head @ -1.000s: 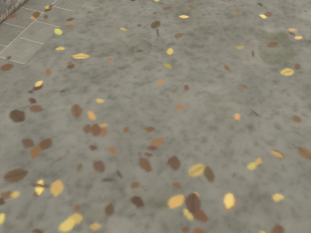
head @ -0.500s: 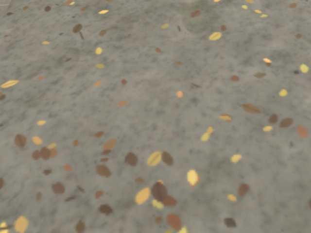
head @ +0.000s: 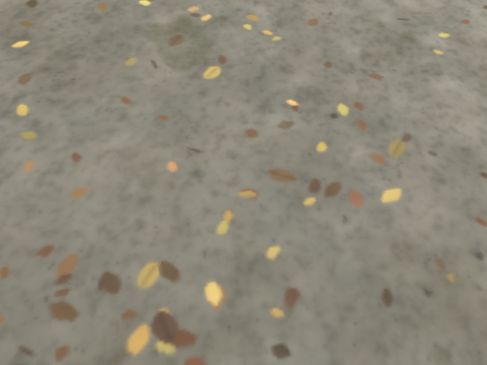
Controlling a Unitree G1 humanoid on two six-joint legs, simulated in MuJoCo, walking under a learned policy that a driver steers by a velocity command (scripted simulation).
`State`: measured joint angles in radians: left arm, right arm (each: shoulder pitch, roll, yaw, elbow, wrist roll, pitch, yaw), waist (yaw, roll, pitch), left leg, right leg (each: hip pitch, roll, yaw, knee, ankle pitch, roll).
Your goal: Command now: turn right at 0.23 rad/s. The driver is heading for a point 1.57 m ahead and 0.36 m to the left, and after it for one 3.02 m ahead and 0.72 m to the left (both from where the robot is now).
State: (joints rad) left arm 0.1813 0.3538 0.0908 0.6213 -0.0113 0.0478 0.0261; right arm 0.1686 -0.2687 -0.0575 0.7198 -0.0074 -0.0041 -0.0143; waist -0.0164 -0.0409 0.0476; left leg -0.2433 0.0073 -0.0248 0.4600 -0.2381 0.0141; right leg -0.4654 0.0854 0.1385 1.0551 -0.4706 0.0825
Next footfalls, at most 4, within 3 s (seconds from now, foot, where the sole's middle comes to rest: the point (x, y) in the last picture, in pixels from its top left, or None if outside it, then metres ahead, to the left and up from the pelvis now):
0.14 right None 0.03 -0.15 -0.78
1.16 right None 0.43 -0.13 -0.78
1.70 left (199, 272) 0.73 0.11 -0.78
2.24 right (273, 195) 1.02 -0.13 -0.78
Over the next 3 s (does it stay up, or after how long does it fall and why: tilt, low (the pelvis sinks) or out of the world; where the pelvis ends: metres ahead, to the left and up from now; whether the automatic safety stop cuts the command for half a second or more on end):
stays up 1.23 0.09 0.00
